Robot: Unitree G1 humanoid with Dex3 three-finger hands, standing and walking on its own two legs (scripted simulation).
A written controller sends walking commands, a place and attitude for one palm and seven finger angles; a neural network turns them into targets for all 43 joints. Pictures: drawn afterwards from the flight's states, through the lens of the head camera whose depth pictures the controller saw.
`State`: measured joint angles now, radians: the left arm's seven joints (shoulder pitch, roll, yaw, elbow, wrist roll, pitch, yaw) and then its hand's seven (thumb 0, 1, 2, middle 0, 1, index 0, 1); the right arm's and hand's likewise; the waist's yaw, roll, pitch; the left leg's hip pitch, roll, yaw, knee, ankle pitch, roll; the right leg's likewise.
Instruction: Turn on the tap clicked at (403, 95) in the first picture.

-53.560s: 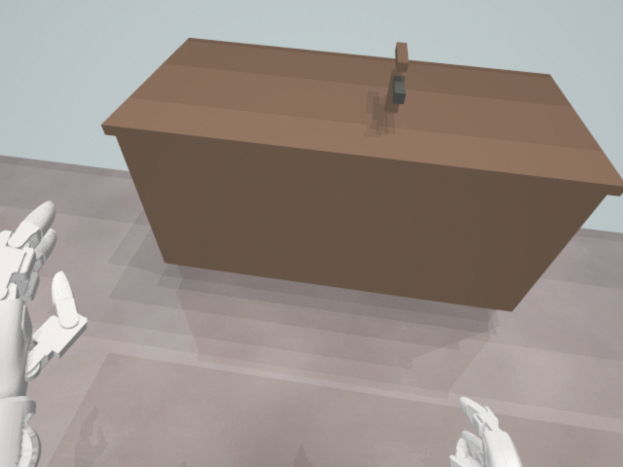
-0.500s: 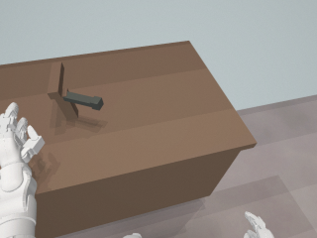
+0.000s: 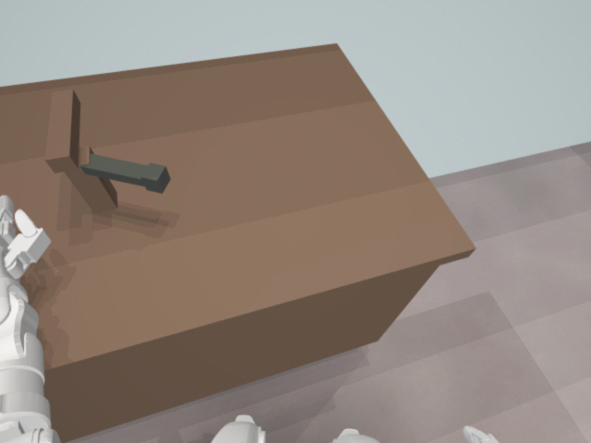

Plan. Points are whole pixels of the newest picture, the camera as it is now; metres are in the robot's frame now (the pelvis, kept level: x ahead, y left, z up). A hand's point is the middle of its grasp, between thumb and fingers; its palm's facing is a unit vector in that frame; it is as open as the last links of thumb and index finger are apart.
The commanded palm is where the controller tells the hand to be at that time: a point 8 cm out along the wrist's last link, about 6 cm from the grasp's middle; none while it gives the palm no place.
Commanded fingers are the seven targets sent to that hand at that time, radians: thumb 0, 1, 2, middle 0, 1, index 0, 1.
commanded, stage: reach beside the lever's end, fingers flat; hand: left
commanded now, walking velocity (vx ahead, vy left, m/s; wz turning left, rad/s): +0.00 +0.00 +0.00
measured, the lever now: (156, 178) +0.45 +0.22 +0.07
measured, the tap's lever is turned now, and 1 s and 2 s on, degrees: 59 59 59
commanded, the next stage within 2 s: push the lever round in 0.24 s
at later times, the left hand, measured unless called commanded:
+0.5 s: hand (53, 241) +0.34 +0.32 +0.07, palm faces +0.52 -0.85 -0.09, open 7.8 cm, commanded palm +0.30 +0.35 +0.07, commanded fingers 0.00 0.90 0.90 -0.15 -0.15 -0.15 -0.15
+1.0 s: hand (74, 242) +0.34 +0.29 +0.07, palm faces +0.52 -0.85 -0.09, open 7.8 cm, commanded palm +0.30 +0.33 +0.07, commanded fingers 0.00 0.90 0.90 -0.15 -0.15 -0.15 -0.15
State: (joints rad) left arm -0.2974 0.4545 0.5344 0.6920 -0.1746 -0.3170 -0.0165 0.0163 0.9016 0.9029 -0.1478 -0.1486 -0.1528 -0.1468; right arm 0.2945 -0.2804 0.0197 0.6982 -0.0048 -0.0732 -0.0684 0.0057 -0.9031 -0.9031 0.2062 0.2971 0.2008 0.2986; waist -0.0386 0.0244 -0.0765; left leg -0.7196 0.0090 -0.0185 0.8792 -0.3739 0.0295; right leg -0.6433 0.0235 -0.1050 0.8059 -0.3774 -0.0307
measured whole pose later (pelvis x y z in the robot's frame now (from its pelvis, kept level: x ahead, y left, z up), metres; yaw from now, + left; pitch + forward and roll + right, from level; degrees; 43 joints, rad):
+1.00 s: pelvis +0.00 -0.02 +0.00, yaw +1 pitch +10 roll -2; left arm -0.21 0.35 0.45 0.57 -0.17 -0.31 0.07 0.02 0.90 0.90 -0.15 -0.15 -0.15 -0.15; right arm 0.27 -0.27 0.02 0.69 0.00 -0.06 -0.06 0.01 -0.90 -0.90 0.21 0.30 0.20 0.30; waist -0.03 0.03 -0.09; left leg -0.67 0.01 -0.03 0.86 -0.37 0.01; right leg -0.60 0.03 -0.11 0.80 -0.39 -0.05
